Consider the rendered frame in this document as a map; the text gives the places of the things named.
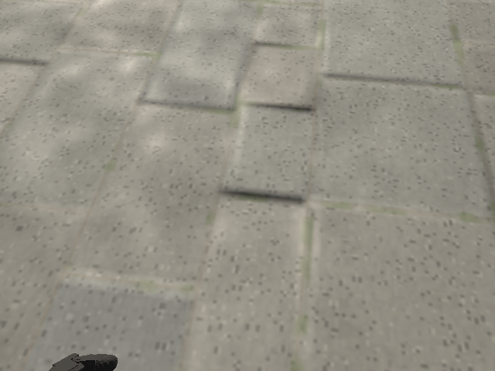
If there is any left robot hand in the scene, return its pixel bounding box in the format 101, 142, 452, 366
49, 353, 118, 371

